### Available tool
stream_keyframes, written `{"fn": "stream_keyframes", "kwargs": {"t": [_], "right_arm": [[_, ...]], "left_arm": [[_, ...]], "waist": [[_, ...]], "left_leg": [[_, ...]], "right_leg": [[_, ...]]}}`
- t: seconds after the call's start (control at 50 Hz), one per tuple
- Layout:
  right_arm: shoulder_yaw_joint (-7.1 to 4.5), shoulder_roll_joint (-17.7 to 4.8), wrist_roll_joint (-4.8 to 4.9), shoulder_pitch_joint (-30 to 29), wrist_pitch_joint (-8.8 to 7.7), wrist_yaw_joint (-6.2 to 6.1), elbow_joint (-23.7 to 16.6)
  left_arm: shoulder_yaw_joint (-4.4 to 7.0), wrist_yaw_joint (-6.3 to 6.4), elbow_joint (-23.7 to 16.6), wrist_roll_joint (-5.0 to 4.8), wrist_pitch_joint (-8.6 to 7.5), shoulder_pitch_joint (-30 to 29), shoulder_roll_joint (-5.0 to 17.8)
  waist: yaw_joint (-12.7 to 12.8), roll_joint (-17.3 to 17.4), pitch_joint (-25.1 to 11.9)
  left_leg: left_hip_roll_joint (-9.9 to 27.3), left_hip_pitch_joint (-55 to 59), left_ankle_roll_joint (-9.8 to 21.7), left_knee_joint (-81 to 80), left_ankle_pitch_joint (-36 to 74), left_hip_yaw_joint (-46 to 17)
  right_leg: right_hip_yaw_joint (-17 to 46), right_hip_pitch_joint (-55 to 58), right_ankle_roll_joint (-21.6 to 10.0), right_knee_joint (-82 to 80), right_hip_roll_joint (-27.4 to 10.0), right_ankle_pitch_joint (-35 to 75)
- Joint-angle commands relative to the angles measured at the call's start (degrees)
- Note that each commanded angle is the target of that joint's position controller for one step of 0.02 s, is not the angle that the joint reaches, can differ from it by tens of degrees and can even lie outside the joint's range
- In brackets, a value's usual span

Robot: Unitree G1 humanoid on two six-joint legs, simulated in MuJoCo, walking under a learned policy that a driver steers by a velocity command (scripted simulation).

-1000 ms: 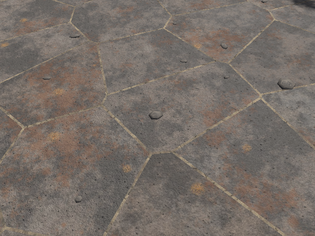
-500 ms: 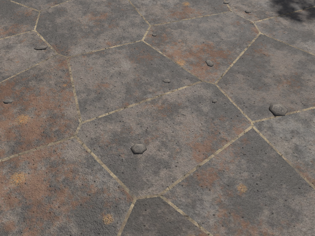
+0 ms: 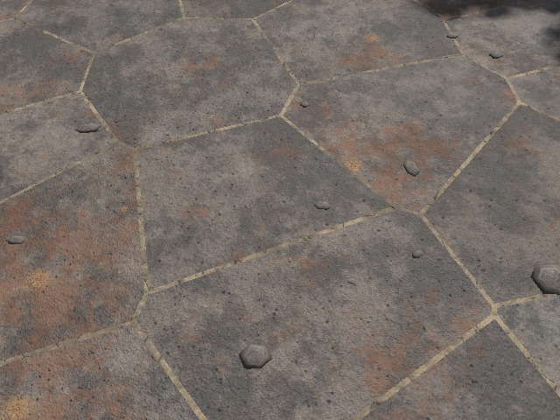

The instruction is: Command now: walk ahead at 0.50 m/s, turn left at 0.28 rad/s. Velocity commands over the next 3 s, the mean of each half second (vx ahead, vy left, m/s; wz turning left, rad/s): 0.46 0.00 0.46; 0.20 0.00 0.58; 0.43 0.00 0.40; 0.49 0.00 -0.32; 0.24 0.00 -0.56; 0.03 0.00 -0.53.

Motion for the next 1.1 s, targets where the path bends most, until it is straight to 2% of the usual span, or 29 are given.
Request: {"fn": "stream_keyframes", "kwargs": {"t": [0.02,0.08,0.14,0.24,0.3,0.32,0.34,0.36,0.38,0.4,0.42,0.44,0.46,0.48,0.5,0.54,0.58,0.64,0.74,0.78,0.82,0.84,0.86,0.88,0.9,0.92,0.96,1.0,1.1], "right_arm": [[-0.92,-2.4,-0.10,2.2,1.05,-0.32,-2.7],[-1.06,-2.1,-0.58,-1.7,0.97,-0.06,-4.5],[-0.57,-1.0,-0.89,-7.2,0.55,0.95,-6.5],[-0.21,-0.6,-0.78,-14.8,0.58,2.65,-11.3],[-1.18,-2.4,-0.65,-13.2,0.84,3.57,-12.9],[-2.01,-3.7,-0.61,-9.4,1.07,3.58,-12.6],[-3.42,-5.9,-0.40,-2.0,1.18,3.33,-11.0],[-5.52,-9.9,-0.30,7.7,1.50,2.34,-8.6],[-6.93,-16.5,-0.52,9.4,1.82,1.14,-8.5],[-5.97,-15.3,-1.30,8.5,1.13,1.33,-10.9],[-4.87,-11.7,-1.87,6.1,0.56,1.55,-11.3],[-4.37,-9.5,-1.49,2.8,0.18,1.53,-11.8],[-4.07,-8.0,-0.88,-0.6,0.29,1.40,-12.3],[-3.56,-6.5,-0.93,-3.0,0.59,1.10,-13.2],[-3.43,-6.3,-1.52,-3.9,0.86,0.89,-13.8],[-3.97,-7.9,-1.80,-3.7,0.97,0.35,-13.9],[-4.37,-9.0,-1.44,-2.9,1.51,-0.48,-13.7],[-4.33,-8.9,-0.59,-2.3,3.24,-1.79,-13.7],[-4.18,-8.7,-0.90,-1.3,5.09,-2.75,-13.9],[-3.98,-8.2,-0.88,-2.4,5.34,-2.85,-14.6],[-3.57,-7.3,-0.57,-4.6,5.18,-2.69,-15.4],[-2.72,-4.7,-1.11,-3.3,4.87,-2.51,-15.9],[-1.91,-1.5,-1.50,3.3,4.43,-2.33,-16.0],[-2.22,-4.5,-1.00,4.0,3.95,-2.13,-16.9],[-3.20,-8.4,-0.90,2.3,3.83,-1.92,-16.3],[-3.78,-9.5,-0.96,-0.6,4.17,-1.85,-16.2],[-3.89,-8.4,-1.16,-2.3,4.48,-1.44,-16.6],[-3.13,-5.4,-0.77,-3.1,3.95,-0.66,-17.2],[-2.34,-3.2,-0.72,-7.1,2.98,0.27,-19.3]], "left_arm": [[1.80,0.33,-1.9,0.33,-1.64,-0.9,7.1],[2.09,1.13,-0.8,0.46,-1.47,-0.2,8.0],[2.20,1.81,-0.1,0.13,-1.13,0.3,9.0],[2.91,2.31,2.4,-1.02,0.90,4.9,10.5],[3.57,2.87,1.9,-1.38,2.41,3.4,12.4],[3.80,3.20,1.5,-1.39,2.93,2.7,13.1],[3.83,3.48,1.0,-1.42,3.47,1.8,13.3],[3.43,3.74,0.2,-1.16,3.39,1.8,12.7],[1.25,3.00,-2.7,0.76,2.10,6.0,5.3],[0.64,2.11,-3.6,-0.22,-0.38,5.0,6.0],[1.67,1.49,-5.0,-2.27,-1.63,-0.8,9.7],[1.47,1.61,-5.6,-2.35,-2.10,-2.4,9.3],[1.81,2.23,-4.9,-1.05,-1.85,-2.5,9.3],[2.39,2.65,-4.9,-0.24,-1.05,-2.1,10.2],[2.53,2.73,-5.2,-0.05,-0.03,-1.4,10.0],[2.11,2.99,-5.6,0.22,1.35,0.1,7.8],[1.78,3.38,-6.5,0.35,1.98,-1.5,6.8],[1.39,3.20,-8.0,0.12,2.35,-6.0,6.3],[1.56,2.16,-10.1,-0.37,2.31,-11.8,7.5],[2.13,1.89,-10.1,-0.32,1.80,-10.6,8.6],[2.62,1.62,-9.4,-0.47,0.99,-7.0,9.0],[3.22,1.94,-9.3,0.30,0.83,-4.5,11.2],[3.88,2.50,-9.7,1.10,1.36,-3.8,14.8],[4.20,2.33,-7.9,0.87,1.78,1.2,14.0],[3.40,2.32,-9.1,-0.13,1.57,0.1,10.7],[3.10,2.45,-9.3,-0.42,1.78,-1.4,9.4],[2.74,2.87,-9.5,-0.52,2.01,-3.3,8.9],[2.79,3.04,-9.0,-0.16,1.65,-2.1,8.9],[3.72,2.66,-7.9,-0.38,0.89,0.3,10.8]], "waist": [[-1.2,-6.5,-1.2],[-0.5,-5.8,0.2],[1.4,-5.3,1.5],[3.8,-4.3,3.7],[1.1,-6.5,1.0],[-1.2,-7.6,-1.7],[-5.5,-7.2,-5.7],[-10.0,-4.1,-10.7],[-5.5,10.5,-15.0],[-5.5,8.6,-23.8],[-6.9,3.2,-18.9],[-4.9,0.0,-12.7],[-2.7,-3.7,-8.6],[-0.8,-3.1,-6.9],[0.5,-1.9,-6.5],[1.5,-0.8,-7.1],[1.2,0.3,-7.9],[-0.3,2.5,-9.4],[-2.4,4.2,-8.2],[-1.5,5.2,-7.6],[1.2,5.6,-7.9],[1.5,1.9,-10.5],[-2.3,-11.6,-12.2],[-1.1,-19.3,-12.0],[0.1,-13.3,-8.5],[0.7,-10.3,-5.4],[0.4,-10.0,-2.7],[1.1,-11.0,-2.1],[2.7,-9.4,-3.1]], "left_leg": [[3.3,-6.9,-1.1,-2.0,5.7,-3.6],[2.7,-9.7,-1.7,-11.2,14.8,-3.8],[2.1,-7.5,-1.4,-21.3,22.3,0.2],[1.3,-11.9,0.8,-28.4,18.5,3.3],[-2.3,-6.3,3.6,-29.0,10.2,7.5],[-4.5,-0.8,4.8,-28.6,7.4,9.2],[-7.0,9.2,6.5,-30.7,8.2,10.1],[-6.3,25.7,9.1,-33.6,10.0,5.1],[8.6,45.1,17.8,-35.6,11.9,-22.3],[16.7,52.2,24.7,-44.2,16.3,-44.8],[14.8,48.6,21.2,-44.2,26.1,-35.0],[12.0,40.2,18.7,-43.0,34.8,-25.0],[9.1,32.2,16.3,-43.2,38.3,-18.7],[7.4,25.7,15.1,-44.4,40.6,-15.3],[6.3,21.3,14.8,-45.5,43.1,-14.0],[4.7,17.5,15.0,-45.7,49.4,-11.1],[3.2,16.7,14.0,-44.9,50.7,-9.5],[1.4,16.7,10.9,-43.1,44.1,-9.6],[2.4,19.5,9.1,-39.6,32.8,-17.0],[2.5,20.9,8.5,-37.4,29.3,-21.1],[0.2,18.4,6.8,-34.4,18.3,-22.8],[-2.8,13.9,5.0,-28.0,6.7,-20.3],[-11.1,1.6,1.9,-16.6,-17.3,-11.0],[-10.2,-9.3,0.2,-6.9,-22.5,-6.9],[-6.5,-12.1,-1.1,-1.6,-17.2,-7.4],[-4.9,-13.1,-2.1,0.5,-12.7,-5.7],[-2.3,-12.9,-3.0,1.1,-7.3,-3.6],[-1.4,-11.4,-3.1,0.0,-3.0,-0.8],[1.2,-11.7,-3.7,-9.3,4.0,0.1]], "right_leg": [[10.6,4.4,-8.9,-13.8,-16.2,10.1],[4.8,5.8,-7.9,-14.9,-15.2,12.5],[-0.4,6.4,-6.5,-15.8,-14.3,12.7],[-3.3,17.6,-5.6,-11.8,-18.0,18.0],[-5.5,21.3,-3.8,-3.4,-18.9,39.0],[-6.3,21.1,-3.1,2.9,-18.5,47.7],[-7.5,18.4,-1.8,13.1,-17.0,50.9],[-7.9,8.0,0.4,28.1,-14.5,41.2],[-6.7,-16.7,4.6,49.7,-4.5,-4.7],[6.9,-26.4,5.3,60.6,2.2,-28.2],[11.0,-30.3,4.3,61.6,-1.7,-24.5],[10.1,-29.6,3.8,57.3,-4.1,-20.0],[9.4,-27.4,4.2,52.6,-6.3,-17.1],[9.1,-23.6,4.7,49.6,-7.4,-15.1],[9.1,-20.4,5.2,48.0,-7.5,-13.9],[8.1,-18.5,6.8,43.2,-6.4,-11.2],[7.7,-18.8,8.0,36.7,-4.9,-7.4],[8.2,-17.1,8.7,26.8,-3.0,0.6],[10.5,-16.0,8.2,16.2,-0.7,1.3],[11.4,-13.8,7.1,11.5,-0.2,-1.0],[10.3,-5.2,4.7,2.9,-1.2,5.3],[15.3,3.6,1.6,1.6,-8.2,7.2],[29.8,15.0,-5.8,-0.1,-19.5,8.6],[46.1,18.0,-11.8,-4.5,-26.5,-6.1],[43.6,15.8,-11.2,-5.7,-24.5,-17.8],[36.6,12.5,-8.6,-6.0,-21.5,-21.4],[28.2,7.5,-6.3,-7.9,-18.0,-19.2],[21.3,5.0,-6.1,-10.4,-15.7,-15.1],[13.8,7.9,-7.9,-12.4,-17.7,-7.5]]}}
Next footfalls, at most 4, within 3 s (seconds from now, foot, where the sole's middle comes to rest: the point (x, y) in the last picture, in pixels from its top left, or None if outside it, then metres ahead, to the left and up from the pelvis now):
0.36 left None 0.35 0.16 -0.78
0.84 right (289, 384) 0.57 0.04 -0.78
1.34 left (150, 415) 0.50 0.37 -0.78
1.86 right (142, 275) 0.89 0.46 -0.78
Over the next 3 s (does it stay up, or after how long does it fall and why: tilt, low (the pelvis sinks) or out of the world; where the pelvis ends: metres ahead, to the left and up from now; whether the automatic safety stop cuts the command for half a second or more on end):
stays up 0.94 0.58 0.00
